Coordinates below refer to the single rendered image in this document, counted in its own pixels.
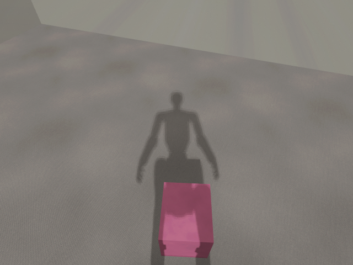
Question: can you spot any carton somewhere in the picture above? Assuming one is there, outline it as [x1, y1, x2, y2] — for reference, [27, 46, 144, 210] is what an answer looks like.
[158, 182, 214, 258]

